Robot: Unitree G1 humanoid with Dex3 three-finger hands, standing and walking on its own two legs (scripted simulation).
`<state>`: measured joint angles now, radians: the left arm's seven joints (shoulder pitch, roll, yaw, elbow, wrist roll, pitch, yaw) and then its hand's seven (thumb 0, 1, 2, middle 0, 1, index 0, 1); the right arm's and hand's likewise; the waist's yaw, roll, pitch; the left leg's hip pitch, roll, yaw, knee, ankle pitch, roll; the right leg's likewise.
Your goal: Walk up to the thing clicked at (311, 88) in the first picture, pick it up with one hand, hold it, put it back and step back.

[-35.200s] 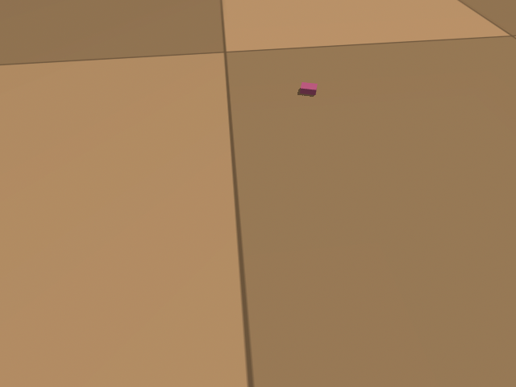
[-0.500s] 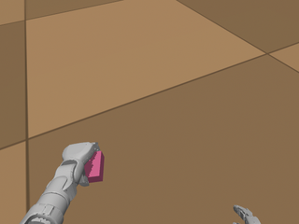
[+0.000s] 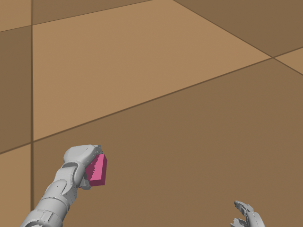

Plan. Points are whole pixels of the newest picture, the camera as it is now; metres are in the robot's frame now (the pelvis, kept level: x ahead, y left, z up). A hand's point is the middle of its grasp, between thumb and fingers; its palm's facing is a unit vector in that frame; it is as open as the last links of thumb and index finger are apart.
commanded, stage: hold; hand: left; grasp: from above
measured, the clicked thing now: (86, 170) +0.30 +0.24 -0.07
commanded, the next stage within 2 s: crouch in 0.70 s
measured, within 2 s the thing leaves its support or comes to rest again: neither
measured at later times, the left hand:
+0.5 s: hand (86, 170) +0.29 +0.22 -0.04, palm faces -0.46 -0.08 -0.89, open 11.3 cm
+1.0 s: hand (88, 171) +0.29 +0.22 -0.05, palm faces -0.47 -0.07 -0.88, open 11.3 cm
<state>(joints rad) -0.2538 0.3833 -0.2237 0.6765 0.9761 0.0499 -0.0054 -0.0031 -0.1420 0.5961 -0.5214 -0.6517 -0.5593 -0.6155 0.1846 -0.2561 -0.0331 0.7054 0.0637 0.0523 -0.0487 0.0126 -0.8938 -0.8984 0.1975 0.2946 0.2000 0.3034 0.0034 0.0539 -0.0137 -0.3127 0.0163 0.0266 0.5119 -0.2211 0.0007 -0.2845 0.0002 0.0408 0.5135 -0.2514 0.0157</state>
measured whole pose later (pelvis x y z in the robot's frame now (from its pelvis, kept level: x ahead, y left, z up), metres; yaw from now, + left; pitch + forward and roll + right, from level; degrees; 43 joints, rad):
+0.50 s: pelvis +0.00 +0.00 +0.00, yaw +0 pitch +1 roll +0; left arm -0.23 0.38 -0.22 0.62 0.98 0.04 -0.04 0.00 -0.13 0.59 -0.51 -0.66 -0.55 -0.62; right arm 0.16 -0.25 -0.03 0.70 0.07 0.05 -0.06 0.01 -0.90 -0.90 0.20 0.29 0.20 0.30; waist 0.02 0.06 0.00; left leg -0.29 0.01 0.03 0.48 -0.21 0.00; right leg -0.26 0.00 0.04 0.49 -0.24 0.01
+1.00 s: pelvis +0.01 +0.00 +0.00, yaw +0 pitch +2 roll +0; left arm -0.24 0.37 -0.21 0.68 1.00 0.02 0.01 0.00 -0.15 0.60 -0.52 -0.65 -0.56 -0.61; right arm 0.17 -0.25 -0.03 0.69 0.06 0.06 -0.05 0.01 -0.89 -0.90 0.20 0.30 0.20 0.30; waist 0.00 0.05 0.00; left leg -0.31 0.02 0.02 0.49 -0.22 0.00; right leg -0.28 0.00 0.03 0.50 -0.25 0.01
